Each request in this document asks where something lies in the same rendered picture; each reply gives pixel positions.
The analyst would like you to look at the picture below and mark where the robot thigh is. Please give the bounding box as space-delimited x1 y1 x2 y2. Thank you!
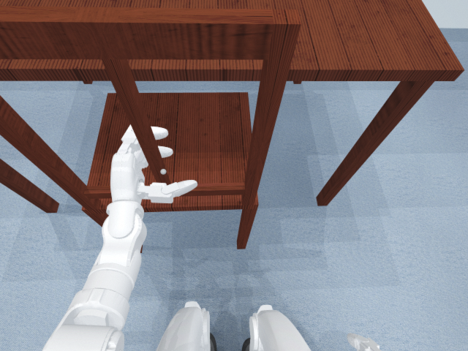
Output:
249 310 311 351
156 306 210 351

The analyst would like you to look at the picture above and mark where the left robot hand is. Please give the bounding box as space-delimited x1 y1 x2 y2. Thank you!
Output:
110 124 197 204

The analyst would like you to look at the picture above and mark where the robot left upper arm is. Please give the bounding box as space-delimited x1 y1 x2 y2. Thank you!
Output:
46 324 124 351

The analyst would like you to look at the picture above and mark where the robot left forearm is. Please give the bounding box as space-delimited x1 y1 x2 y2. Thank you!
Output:
42 200 147 351

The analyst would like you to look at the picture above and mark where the chair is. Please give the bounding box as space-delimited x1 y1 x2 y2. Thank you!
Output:
0 6 301 253

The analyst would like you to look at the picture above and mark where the right robot thigh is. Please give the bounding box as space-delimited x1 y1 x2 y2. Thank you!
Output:
249 310 311 351

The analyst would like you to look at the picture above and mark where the right robot hand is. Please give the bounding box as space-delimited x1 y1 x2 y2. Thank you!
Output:
347 333 381 351

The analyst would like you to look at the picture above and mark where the table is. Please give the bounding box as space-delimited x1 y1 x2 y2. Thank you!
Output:
0 0 464 213

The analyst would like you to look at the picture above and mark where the left robot thigh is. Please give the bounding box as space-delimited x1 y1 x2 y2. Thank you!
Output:
156 306 210 351

